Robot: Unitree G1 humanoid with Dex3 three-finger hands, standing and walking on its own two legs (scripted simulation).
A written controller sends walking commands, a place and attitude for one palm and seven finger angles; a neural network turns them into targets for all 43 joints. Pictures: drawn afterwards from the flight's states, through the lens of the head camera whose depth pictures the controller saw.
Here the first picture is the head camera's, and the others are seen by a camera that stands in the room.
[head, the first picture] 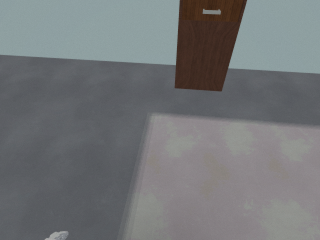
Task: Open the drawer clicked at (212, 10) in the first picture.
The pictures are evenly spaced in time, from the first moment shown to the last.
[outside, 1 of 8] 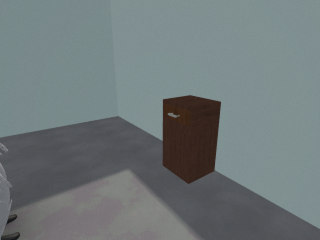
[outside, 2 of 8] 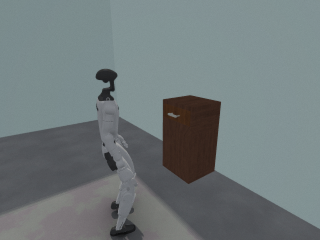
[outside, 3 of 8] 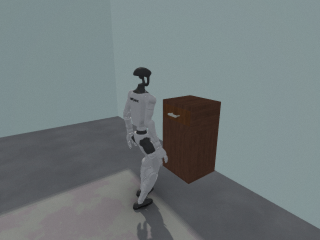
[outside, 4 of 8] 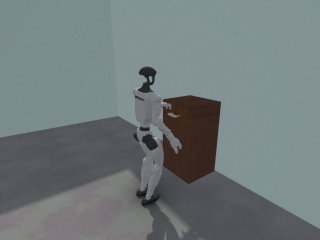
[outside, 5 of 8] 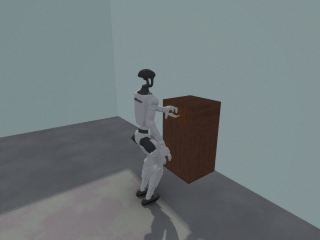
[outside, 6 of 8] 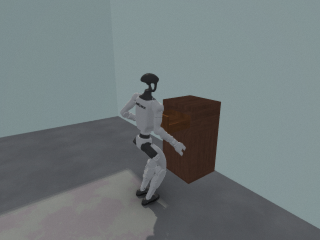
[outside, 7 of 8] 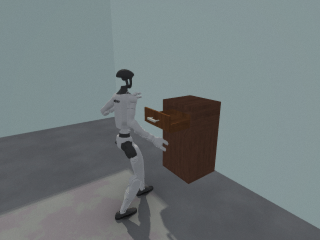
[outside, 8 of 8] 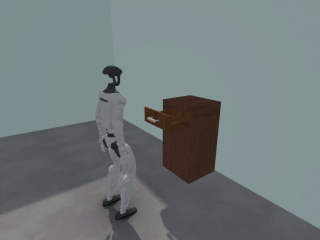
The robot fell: no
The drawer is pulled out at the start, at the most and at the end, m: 0.00 0.30 0.27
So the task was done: yes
